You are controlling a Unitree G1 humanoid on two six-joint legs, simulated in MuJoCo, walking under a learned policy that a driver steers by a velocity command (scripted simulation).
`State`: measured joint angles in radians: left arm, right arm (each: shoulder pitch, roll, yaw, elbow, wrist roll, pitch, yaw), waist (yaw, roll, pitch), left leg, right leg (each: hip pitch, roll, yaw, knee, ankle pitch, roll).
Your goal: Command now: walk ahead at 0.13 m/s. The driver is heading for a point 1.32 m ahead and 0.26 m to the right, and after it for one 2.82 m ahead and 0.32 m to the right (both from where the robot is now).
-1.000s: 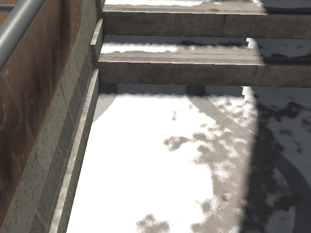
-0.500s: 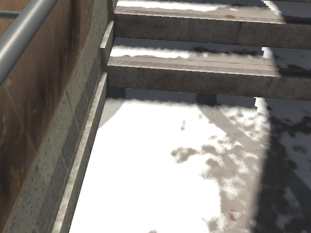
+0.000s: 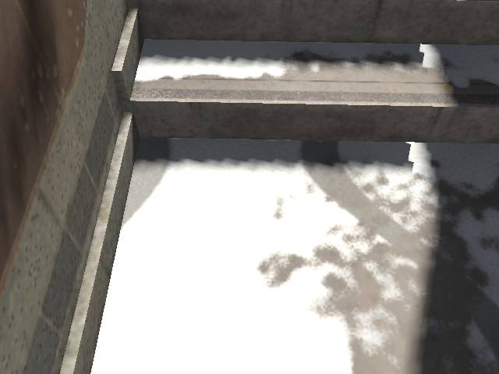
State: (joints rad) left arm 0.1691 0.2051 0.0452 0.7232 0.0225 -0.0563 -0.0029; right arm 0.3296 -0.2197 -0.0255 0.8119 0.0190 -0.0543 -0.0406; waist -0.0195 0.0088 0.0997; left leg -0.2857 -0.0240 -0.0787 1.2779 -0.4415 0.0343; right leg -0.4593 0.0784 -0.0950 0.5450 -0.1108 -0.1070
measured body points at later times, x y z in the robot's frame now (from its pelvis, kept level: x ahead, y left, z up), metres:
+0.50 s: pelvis +0.10 -0.01 +0.02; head +0.10 +0.01 +0.47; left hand +0.18 +0.23 -0.12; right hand +0.18 -0.24 -0.11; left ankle +0.12 +0.11 -0.72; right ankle +0.11 -0.06 -0.72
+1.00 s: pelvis +0.22 +0.00 +0.02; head +0.23 +0.00 +0.47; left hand +0.18 +0.28 -0.11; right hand +0.39 -0.26 -0.08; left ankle +0.36 +0.16 -0.68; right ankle +0.11 -0.06 -0.72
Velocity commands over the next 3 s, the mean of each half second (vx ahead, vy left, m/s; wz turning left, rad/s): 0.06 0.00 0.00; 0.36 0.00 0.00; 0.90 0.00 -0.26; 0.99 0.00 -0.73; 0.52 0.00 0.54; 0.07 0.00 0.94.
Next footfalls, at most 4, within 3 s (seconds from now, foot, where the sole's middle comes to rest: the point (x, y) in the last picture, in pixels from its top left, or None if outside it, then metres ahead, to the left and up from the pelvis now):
0.28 left None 0.16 0.11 -0.76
1.14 left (199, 340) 0.49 0.15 -0.76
1.64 right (301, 216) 0.86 -0.15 -0.76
2.14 left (353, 69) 1.33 -0.34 -0.59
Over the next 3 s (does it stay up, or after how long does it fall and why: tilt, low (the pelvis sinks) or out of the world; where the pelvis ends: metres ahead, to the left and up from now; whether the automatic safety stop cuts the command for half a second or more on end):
stays up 1.53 -0.42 0.32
